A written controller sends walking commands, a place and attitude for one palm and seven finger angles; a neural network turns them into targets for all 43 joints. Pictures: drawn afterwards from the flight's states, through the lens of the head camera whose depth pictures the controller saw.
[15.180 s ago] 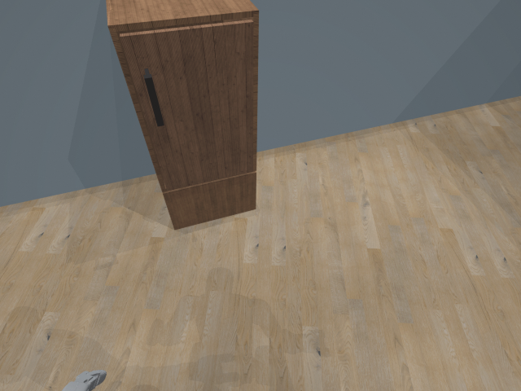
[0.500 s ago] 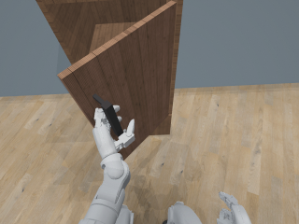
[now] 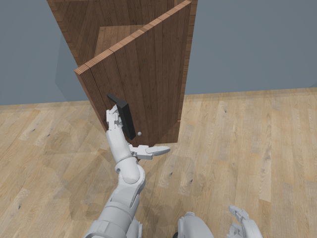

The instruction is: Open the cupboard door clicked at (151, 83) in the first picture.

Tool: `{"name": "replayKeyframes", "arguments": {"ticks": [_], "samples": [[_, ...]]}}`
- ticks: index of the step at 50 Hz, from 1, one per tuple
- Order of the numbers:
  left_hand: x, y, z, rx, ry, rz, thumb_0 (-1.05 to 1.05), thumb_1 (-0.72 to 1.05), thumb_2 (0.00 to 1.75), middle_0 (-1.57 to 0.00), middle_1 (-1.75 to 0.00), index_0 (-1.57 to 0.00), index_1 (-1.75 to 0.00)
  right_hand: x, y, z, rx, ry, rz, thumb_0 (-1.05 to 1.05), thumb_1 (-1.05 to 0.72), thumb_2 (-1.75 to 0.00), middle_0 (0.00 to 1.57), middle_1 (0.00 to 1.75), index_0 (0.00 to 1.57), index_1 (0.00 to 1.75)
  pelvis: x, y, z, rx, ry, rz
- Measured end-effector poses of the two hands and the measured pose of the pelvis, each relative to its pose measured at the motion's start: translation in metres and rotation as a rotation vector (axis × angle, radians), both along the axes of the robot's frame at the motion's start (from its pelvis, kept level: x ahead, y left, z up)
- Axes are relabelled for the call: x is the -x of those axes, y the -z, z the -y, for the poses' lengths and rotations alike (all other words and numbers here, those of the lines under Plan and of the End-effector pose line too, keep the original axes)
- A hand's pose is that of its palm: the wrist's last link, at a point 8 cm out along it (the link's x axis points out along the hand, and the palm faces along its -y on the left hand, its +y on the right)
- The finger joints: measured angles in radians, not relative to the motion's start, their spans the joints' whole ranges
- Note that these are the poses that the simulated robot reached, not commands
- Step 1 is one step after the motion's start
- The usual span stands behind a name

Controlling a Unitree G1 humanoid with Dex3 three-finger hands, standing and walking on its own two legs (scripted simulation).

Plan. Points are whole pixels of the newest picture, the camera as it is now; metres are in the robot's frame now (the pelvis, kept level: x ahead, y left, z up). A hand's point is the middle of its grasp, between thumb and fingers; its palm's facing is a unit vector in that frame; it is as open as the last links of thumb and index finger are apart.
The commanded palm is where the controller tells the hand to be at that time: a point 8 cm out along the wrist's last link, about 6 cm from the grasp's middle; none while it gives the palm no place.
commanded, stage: open thumb and fingers to let go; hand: left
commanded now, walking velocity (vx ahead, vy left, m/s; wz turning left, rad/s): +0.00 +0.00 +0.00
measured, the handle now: (122, 117) +0.41 +0.10 +0.04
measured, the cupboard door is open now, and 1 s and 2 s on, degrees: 45 46 46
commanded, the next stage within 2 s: slide the hand sideways off the handle in 0.02 s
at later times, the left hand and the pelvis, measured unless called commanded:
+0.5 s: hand (135, 144) +0.34 +0.06 +0.04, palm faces -0.03 -1.00 +0.06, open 16.4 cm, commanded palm +0.30 +0.11 +0.03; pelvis +0.00 +0.04 +0.00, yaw -1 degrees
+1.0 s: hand (118, 169) +0.28 +0.10 +0.03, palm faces -0.02 -1.00 +0.00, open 16.3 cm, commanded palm +0.25 +0.16 +0.03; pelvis +0.02 +0.03 -0.01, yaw +0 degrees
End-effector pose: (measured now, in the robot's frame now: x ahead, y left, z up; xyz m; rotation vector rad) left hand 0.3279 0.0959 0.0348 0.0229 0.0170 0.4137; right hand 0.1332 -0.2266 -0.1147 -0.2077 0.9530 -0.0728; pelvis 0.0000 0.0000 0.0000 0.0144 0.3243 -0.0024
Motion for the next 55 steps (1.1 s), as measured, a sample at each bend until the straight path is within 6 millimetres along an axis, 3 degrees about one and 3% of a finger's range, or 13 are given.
{"name": "replayKeyframes", "arguments": {"ticks": [3, 8, 14, 17, 22, 29, 36, 42, 55], "samples": [[-0.003, 0.000, 0.000, 0.001, 0.012, 0.002, -0.01, -0.50, 0.30, -0.22, -0.60, -0.23, -0.59, -0.004, -0.001, -0.010, 0.000, -0.008, 0.010, 0.01, -0.91, -0.90, 0.20, 0.29, 0.20, 0.30, 0.000, 0.001, -0.007, 0.007, 0.002, -0.001], [-0.005, 0.000, -0.007, -0.005, 0.030, 0.004, -0.01, -0.50, 0.30, -0.29, -0.51, -0.26, -0.55, -0.007, 0.000, -0.025, -0.005, -0.028, 0.008, 0.01, -0.91, -0.90, 0.20, 0.29, 0.20, 0.30, -0.001, 0.002, -0.017, 0.015, 0.004, -0.003], [0.002, 0.004, -0.025, -0.110, 0.408, 0.049, -0.01, -0.50, 0.30, -0.23, -0.40, -0.15, -0.43, -0.001, 0.000, -0.032, -0.010, -0.025, 0.000, 0.01, -0.91, -0.90, 0.20, 0.29, 0.20, 0.30, -0.001, 0.005, -0.027, 0.025, -0.007, 0.009], [0.004, 0.003, -0.027, -0.059, 0.519, 0.040, -0.02, -0.50, 0.30, -0.20, -0.36, -0.13, -0.38, 0.003, -0.001, -0.033, -0.010, -0.005, -0.003, 0.01, -0.91, -0.90, 0.20, 0.29, 0.20, 0.30, 0.000, 0.004, -0.034, 0.034, -0.007, 0.024], [0.006, 0.002, -0.024, 0.092, 0.467, 0.014, -0.02, -0.51, 0.30, -0.16, -0.32, -0.14, -0.33, 0.004, -0.009, -0.036, -0.011, 0.012, -0.001, 0.01, -0.91, -0.90, 0.20, 0.29, 0.20, 0.30, -0.003, 0.000, -0.042, 0.031, 0.007, 0.025], [0.020, 0.002, -0.021, 0.026, 0.458, 0.062, -0.01, -0.50, 0.30, -0.13, -0.30, -0.15, -0.31, -0.006, -0.012, -0.040, -0.020, -0.007, 0.019, 0.01, -0.91, -0.90, 0.20, 0.29, 0.20, 0.30, -0.007, 0.005, -0.044, 0.029, 0.022, 0.008], [0.040, 0.007, -0.039, 0.020, 0.429, 0.014, -0.01, -0.50, 0.30, -0.14, -0.30, -0.15, -0.30, -0.025, -0.014, -0.045, -0.036, -0.019, 0.046, 0.01, -0.91, -0.90, 0.20, 0.29, 0.20, 0.30, -0.010, 0.004, -0.042, 0.030, 0.021, 0.022], [0.055, 0.000, -0.054, 0.030, 0.400, 0.034, -0.01, -0.50, 0.30, -0.15, -0.30, -0.15, -0.30, -0.044, -0.020, -0.047, -0.038, -0.046, 0.095, 0.01, -0.91, -0.90, 0.20, 0.29, 0.20, 0.30, -0.013, 0.003, -0.036, 0.028, 0.009, 0.024], [0.080, 0.009, -0.067, 0.026, 0.402, -0.032, -0.01, -0.50, 0.30, -0.15, -0.30, -0.16, -0.30, -0.067, -0.023, -0.033, -0.023, -0.056, 0.160, 0.01, -0.91, -0.90, 0.20, 0.29, 0.20, 0.30, -0.016, 0.007, -0.021, 0.021, 0.001, 0.017]]}}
